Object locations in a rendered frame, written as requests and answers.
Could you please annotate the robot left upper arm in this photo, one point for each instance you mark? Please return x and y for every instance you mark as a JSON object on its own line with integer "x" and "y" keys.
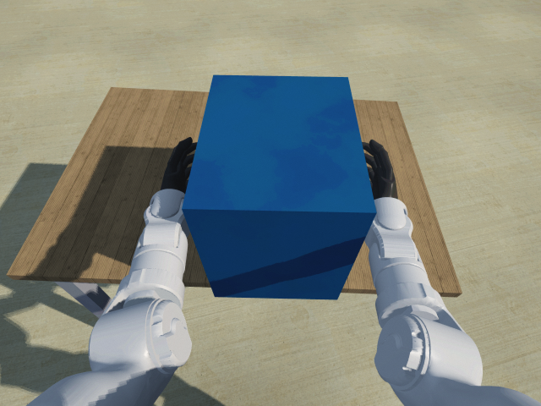
{"x": 134, "y": 353}

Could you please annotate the robot right upper arm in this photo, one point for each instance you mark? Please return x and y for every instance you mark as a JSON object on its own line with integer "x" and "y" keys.
{"x": 431, "y": 364}

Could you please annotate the carton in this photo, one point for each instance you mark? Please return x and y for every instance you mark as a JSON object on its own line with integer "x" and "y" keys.
{"x": 279, "y": 200}

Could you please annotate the robot right forearm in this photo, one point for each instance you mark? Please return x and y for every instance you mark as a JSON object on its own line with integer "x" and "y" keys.
{"x": 398, "y": 273}

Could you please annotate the right robot hand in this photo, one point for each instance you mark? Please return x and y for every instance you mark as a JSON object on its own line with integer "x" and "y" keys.
{"x": 382, "y": 178}

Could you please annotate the table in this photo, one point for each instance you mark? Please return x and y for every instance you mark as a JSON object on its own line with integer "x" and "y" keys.
{"x": 89, "y": 228}

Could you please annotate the left robot hand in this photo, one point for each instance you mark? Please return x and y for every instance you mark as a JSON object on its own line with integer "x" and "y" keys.
{"x": 177, "y": 172}

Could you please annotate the robot left forearm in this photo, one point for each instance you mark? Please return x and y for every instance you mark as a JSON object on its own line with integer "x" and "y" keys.
{"x": 159, "y": 260}

